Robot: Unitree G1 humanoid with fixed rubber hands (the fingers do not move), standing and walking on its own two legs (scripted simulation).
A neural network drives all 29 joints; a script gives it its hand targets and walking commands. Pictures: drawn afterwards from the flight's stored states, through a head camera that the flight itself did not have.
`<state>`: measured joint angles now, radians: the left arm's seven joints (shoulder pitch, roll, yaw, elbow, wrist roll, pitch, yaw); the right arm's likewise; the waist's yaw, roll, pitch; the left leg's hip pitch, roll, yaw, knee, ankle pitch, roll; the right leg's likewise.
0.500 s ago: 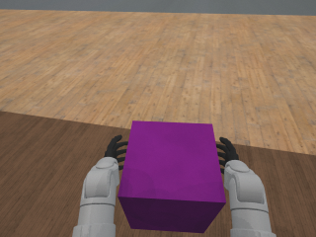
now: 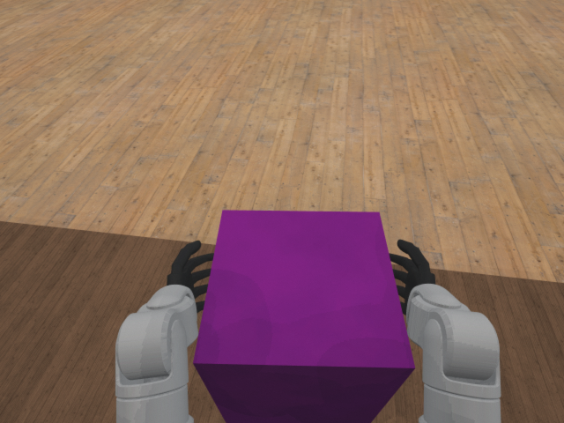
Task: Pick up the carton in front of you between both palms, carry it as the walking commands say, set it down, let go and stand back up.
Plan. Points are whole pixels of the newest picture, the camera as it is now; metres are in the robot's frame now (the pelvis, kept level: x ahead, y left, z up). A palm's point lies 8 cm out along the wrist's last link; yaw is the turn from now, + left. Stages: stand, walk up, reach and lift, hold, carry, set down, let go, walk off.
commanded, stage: carry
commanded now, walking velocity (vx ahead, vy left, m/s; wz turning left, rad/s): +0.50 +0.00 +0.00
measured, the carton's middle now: (298, 323) +0.27 +0.00 +0.02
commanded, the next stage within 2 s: none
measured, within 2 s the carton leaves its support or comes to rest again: neither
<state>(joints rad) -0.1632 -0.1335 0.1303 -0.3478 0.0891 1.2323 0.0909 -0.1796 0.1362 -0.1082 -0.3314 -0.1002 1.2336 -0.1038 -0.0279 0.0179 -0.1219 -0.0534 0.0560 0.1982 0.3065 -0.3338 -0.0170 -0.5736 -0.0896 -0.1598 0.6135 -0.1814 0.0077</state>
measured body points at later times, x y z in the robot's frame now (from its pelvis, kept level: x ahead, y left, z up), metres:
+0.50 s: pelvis +0.33 -0.01 -0.01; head +0.33 -0.01 +0.44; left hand +0.61 +0.15 +0.08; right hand +0.62 -0.16 +0.08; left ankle +0.46 +0.09 -0.73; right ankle +0.17 -0.11 -0.74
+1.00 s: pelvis +0.65 -0.02 -0.03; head +0.67 -0.03 +0.42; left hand +1.02 +0.13 +0.10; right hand +1.03 -0.17 +0.09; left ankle +0.48 +0.08 -0.72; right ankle +0.77 -0.09 -0.74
